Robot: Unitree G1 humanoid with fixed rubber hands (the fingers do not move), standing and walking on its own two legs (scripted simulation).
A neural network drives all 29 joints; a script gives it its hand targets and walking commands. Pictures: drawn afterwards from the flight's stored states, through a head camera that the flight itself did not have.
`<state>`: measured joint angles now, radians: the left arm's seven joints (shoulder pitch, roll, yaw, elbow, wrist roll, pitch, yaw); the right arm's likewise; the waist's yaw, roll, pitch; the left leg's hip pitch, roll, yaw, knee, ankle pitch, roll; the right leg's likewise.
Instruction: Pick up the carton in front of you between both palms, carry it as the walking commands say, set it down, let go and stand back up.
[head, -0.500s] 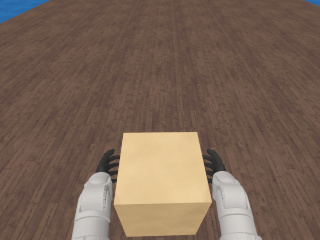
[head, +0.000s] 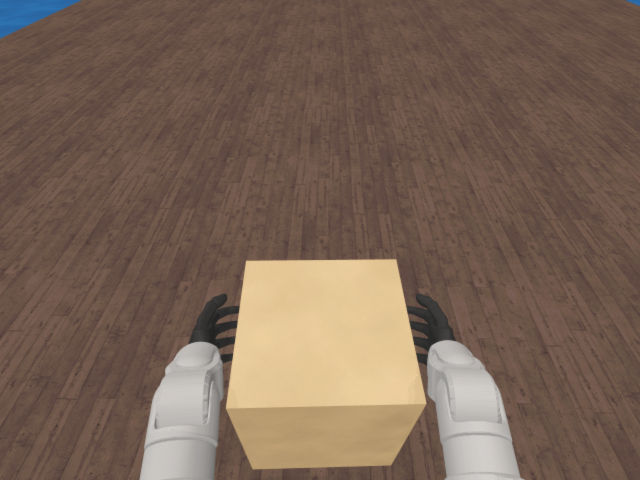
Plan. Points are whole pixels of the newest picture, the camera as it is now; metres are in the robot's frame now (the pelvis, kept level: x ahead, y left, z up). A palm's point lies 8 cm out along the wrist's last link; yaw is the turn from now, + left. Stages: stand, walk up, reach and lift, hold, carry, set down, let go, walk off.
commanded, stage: carry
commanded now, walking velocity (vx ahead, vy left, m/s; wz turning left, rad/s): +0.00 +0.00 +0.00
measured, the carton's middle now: (321, 367) +0.32 +0.00 -0.04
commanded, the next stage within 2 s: hold in 0.20 s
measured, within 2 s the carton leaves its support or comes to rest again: neither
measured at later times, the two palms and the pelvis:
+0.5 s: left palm (247, 346) +0.30 +0.10 +0.04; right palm (489, 389) +0.24 -0.19 +0.04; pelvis -0.01 +0.01 +0.01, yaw -10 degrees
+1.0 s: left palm (247, 376) +0.35 +0.12 -0.13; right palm (427, 389) +0.32 -0.17 -0.13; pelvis -0.05 +0.06 -0.05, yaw -14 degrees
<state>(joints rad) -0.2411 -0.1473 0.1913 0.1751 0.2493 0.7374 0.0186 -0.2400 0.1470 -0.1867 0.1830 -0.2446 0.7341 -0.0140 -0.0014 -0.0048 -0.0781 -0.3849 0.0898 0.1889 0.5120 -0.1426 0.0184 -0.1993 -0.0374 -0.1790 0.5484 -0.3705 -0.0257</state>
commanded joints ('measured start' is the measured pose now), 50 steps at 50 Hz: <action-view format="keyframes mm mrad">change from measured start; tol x8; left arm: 1 -427 -884 -546 -39 -244 -32 -221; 21 -432 -896 -573 -78 -226 -82 -228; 28 -620 -898 -199 309 -50 -137 -202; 33 -845 -845 -71 356 5 -210 -153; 38 -810 -673 67 390 102 -325 -104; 45 -885 -824 -99 391 6 -528 -91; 50 -1014 -920 -350 244 -77 -582 -79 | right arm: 1 -447 882 546 -55 243 -35 219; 10 -466 892 545 -58 246 -40 220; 16 -333 869 457 -3 166 -111 183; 24 -647 895 503 83 233 -127 259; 31 -893 728 106 480 -2 -272 292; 38 -842 504 -143 626 -184 -405 253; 45 -954 602 55 607 -80 -599 277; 50 -1084 717 296 455 60 -639 291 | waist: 1 2 0 -267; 10 2 4 -242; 11 0 -119 -70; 12 -10 -129 -143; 21 14 6 -166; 30 82 2 43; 40 8 24 -149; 45 7 5 -432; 50 34 -12 -919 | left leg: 1 204 86 -102 -26 190 6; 10 193 85 -101 -32 162 2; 11 512 -193 -242 -37 284 20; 12 609 -181 -253 -29 344 19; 15 494 -187 -266 -59 390 -3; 32 387 -167 -262 -58 -228 -33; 42 95 -188 -270 209 43 -68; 50 149 -196 -267 489 389 -70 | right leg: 1 -19 -123 105 -106 246 -4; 10 -37 -125 109 -117 225 -6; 11 -146 45 313 -220 458 -23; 15 54 77 328 -208 590 -3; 21 140 85 289 -224 464 22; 29 -220 100 259 -191 -110 -22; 50 -837 208 194 398 229 7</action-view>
